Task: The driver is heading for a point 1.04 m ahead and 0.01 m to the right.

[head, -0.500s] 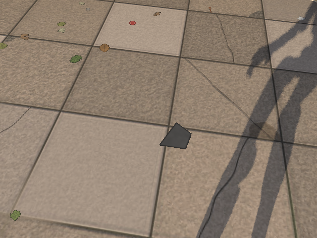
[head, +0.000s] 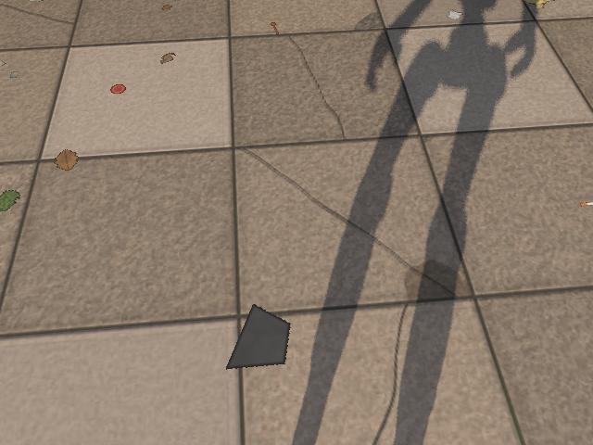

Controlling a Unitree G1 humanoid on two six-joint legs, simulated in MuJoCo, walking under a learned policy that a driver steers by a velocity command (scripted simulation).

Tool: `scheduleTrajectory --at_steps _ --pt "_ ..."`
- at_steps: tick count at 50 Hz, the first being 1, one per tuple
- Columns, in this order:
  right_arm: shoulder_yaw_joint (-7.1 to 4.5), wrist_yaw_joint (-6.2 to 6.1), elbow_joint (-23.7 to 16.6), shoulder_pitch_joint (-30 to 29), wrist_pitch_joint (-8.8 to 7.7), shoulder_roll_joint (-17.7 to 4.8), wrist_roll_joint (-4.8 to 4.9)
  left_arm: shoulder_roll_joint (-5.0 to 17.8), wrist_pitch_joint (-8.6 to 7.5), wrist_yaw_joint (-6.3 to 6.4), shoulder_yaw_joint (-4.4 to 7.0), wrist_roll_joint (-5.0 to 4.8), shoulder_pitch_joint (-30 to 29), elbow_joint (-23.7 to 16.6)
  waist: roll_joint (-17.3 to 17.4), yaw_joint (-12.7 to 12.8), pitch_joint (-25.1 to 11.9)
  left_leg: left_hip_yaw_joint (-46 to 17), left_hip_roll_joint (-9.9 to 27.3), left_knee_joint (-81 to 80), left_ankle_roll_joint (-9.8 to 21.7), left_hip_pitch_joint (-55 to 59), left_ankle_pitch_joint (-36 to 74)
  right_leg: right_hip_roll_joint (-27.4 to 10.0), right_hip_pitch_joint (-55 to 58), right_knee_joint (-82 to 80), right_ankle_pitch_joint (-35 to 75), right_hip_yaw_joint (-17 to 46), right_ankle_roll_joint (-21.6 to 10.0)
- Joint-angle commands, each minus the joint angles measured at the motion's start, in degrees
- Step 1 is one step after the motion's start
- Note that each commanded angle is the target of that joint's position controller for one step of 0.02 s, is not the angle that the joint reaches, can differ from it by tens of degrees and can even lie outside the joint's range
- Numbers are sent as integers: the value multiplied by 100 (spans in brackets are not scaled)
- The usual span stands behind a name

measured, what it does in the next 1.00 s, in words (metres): walks ahead: left foot, then right foot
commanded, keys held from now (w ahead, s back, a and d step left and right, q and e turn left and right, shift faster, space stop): w+e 0.30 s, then w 0.24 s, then w+q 0.46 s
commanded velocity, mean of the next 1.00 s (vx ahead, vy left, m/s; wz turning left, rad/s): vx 0.50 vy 0.00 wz -0.14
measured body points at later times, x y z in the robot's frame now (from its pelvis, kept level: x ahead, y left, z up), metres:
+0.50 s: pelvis +0.28 +0.07 +0.01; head +0.30 +0.07 +0.46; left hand +0.50 +0.28 -0.09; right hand +0.26 -0.22 -0.10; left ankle +0.30 +0.17 -0.74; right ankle +0.27 -0.09 -0.66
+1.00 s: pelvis +0.51 -0.04 +0.01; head +0.53 -0.05 +0.46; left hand +0.61 +0.23 -0.10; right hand +0.61 -0.34 -0.10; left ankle +0.60 +0.11 -0.66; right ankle +0.47 -0.14 -0.74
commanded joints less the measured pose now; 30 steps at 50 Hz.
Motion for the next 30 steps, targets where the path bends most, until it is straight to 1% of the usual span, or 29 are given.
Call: scheduleTrajectory --at_steps 1,2,4,6,7,9,10,11,12,13,14,15,16,17,18,19,20,21,22,23,25,27,28,30 --pt "-133 -46 -351 209 44 -509 -68 826 -95 113 217 -12 -290 -418 -274 -252 -275 173 145 -838 -318 -343 356 -1444 27 -1080 1623 1457 -1203" --pt "-85 -55 -417 -20 58 -406 -75 904 -79 151 242 -21 -260 -384 -337 -181 -224 242 95 -1293 -386 -220 733 -1307 -201 -1073 1518 1270 -1109" --pt "-24 -40 -506 -510 42 -274 -60 962 -26 202 266 -63 -131 -305 -474 47 -231 304 -98 -2328 -423 180 1729 -1025 -437 -941 989 1022 -833" --pt "-48 -7 -569 -876 4 -342 28 999 28 220 278 -78 152 -209 -562 266 -338 286 -322 -2989 -442 473 2338 -1048 -310 -801 516 1199 -678" --pt "-77 9 -600 -958 -16 -409 72 1008 50 223 284 -99 244 -168 -614 293 -368 200 -359 -3190 -418 541 2367 -1126 -167 -682 293 1372 -624" --pt "-172 28 -612 -915 -53 -597 118 951 71 233 275 -123 288 -142 -731 210 -416 -22 -324 -3495 -295 662 2160 -1312 197 -337 -134 1805 -480" --pt "-229 33 -594 -808 -72 -682 129 929 76 231 275 -106 256 -148 -799 118 -423 -49 -311 -3545 -192 780 1926 -1403 323 -140 -222 1988 -407" --pt "-285 31 -537 -566 -95 -732 134 883 88 226 269 -89 181 -170 -849 -48 -444 -1 -313 -3656 -63 1085 1737 -1399 335 105 -262 2084 -314" --pt "-360 10 -437 -142 -113 -810 110 709 88 216 218 -62 183 -188 -833 -273 -585 63 -273 -3796 95 1683 1598 -1227 232 532 -242 2008 -159" --pt "-451 -31 -398 527 -141 -1056 13 324 65 182 85 -9 243 -255 -376 -576 -1142 -597 444 -3861 427 2781 1158 -876 -162 1859 -622 1626 64" --pt "-581 -35 -278 1027 -68 -1590 -119 -102 5 169 -52 -99 941 -435 1428 -337 -1883 -3104 1789 -4479 1292 4533 -235 -78 -1898 3862 -2386 766 454" --pt "-547 22 -222 1131 -30 -1310 -13 382 -5 180 9 -194 1012 -408 1650 -382 -1752 -4434 2102 -4944 1474 4563 -1784 -443 -2870 4928 -2490 764 548" --pt "-447 15 -273 919 -15 -923 27 752 25 195 114 -181 575 -364 967 -531 -1083 -3727 1830 -5057 1276 4009 -1915 -657 -3051 5281 -1922 786 576" --pt "-388 15 -251 702 13 -754 0 770 52 212 125 -100 204 -412 530 -508 -671 -2845 1555 -5026 1125 3409 -1109 -819 -2925 5244 -1492 591 597" --pt "-339 23 -204 542 30 -609 -37 701 41 210 121 -25 -53 -482 384 -452 -376 -2204 1289 -5070 1114 2899 -305 -939 -2791 4966 -1207 579 590" --pt "-300 14 -154 459 23 -504 -66 605 40 185 124 -39 -100 -513 519 -334 -248 -1748 1097 -5173 1099 2571 248 -1066 -2559 4731 -1027 583 576" --pt "-286 12 -102 425 3 -441 -59 515 48 163 107 -64 -67 -498 635 -264 -215 -1434 965 -5290 1106 2395 555 -1118 -2359 4506 -943 527 571" --pt "-282 15 -36 446 -18 -407 -22 418 62 148 86 -68 -45 -467 657 -229 -229 -1209 908 -5373 1162 2353 810 -1117 -2273 4295 -923 453 578" --pt "-295 21 33 490 -37 -443 11 337 72 140 62 -51 -90 -463 618 -212 -215 -1052 914 -5447 1232 2332 1056 -1119 -2263 4039 -891 400 587" --pt "-320 23 98 532 -48 -524 38 270 73 134 32 -22 -224 -501 550 -214 -175 -943 957 -5528 1308 2357 1296 -1142 -2335 3733 -803 358 604" --pt "-359 13 209 564 -26 -666 74 167 34 103 -34 24 -532 -568 390 -257 -141 -708 1002 -5644 1385 2454 1672 -1235 -2388 3006 -399 241 641" --pt "-376 3 309 608 19 -767 103 80 -23 47 -89 16 -854 -598 361 -362 -105 -386 921 -5702 1333 2463 1878 -1245 -2205 2262 152 86 653" --pt "-375 2 369 679 46 -798 136 53 -57 25 -108 12 -1071 -636 358 -436 -56 -280 846 -5692 1299 2389 1947 -1210 -2026 1895 371 2 664" --pt "-378 5 497 888 104 -865 186 58 -116 -17 -116 -14 -1431 -707 348 -549 15 -214 795 -5622 1261 2329 2048 -1059 -1679 1342 622 -132 698"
